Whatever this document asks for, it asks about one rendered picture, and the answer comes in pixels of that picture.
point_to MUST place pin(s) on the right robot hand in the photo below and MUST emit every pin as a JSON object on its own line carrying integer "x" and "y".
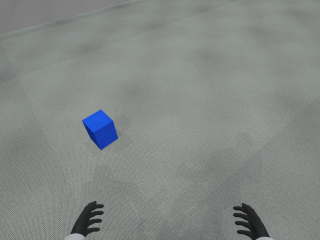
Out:
{"x": 254, "y": 224}

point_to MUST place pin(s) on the left robot hand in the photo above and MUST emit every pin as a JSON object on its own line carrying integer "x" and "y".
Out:
{"x": 82, "y": 223}

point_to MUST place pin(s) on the carton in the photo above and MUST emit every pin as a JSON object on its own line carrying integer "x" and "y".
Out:
{"x": 101, "y": 129}

